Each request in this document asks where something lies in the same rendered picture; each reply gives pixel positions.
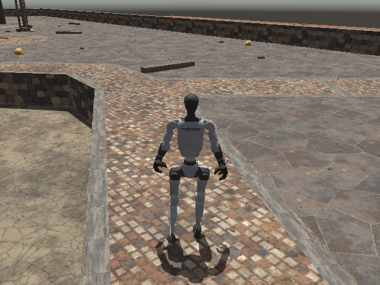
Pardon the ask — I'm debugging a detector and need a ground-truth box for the robot shin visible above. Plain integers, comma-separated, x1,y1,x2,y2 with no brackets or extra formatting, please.
169,195,177,235
195,192,205,230

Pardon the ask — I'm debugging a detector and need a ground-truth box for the right robot hand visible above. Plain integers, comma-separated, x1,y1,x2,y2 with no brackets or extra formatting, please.
214,167,228,180

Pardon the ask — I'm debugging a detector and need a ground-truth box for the robot right shin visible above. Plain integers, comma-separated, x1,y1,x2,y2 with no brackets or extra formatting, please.
195,192,205,230

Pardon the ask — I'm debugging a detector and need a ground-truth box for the right robot upper arm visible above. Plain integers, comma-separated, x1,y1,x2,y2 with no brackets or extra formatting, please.
203,120,220,153

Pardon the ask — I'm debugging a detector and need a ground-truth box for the robot left forearm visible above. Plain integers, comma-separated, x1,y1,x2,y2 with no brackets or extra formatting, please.
154,142,167,163

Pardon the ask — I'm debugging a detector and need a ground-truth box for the left robot upper arm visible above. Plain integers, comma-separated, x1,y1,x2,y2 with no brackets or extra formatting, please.
161,119,179,151

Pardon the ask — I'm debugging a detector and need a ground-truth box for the robot left shin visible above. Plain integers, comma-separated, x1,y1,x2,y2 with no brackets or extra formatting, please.
169,195,177,235

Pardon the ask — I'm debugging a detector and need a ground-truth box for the robot right forearm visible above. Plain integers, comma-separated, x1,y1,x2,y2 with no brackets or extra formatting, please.
214,143,226,169

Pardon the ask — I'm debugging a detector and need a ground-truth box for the left robot hand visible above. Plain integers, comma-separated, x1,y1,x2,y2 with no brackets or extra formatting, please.
153,161,167,173

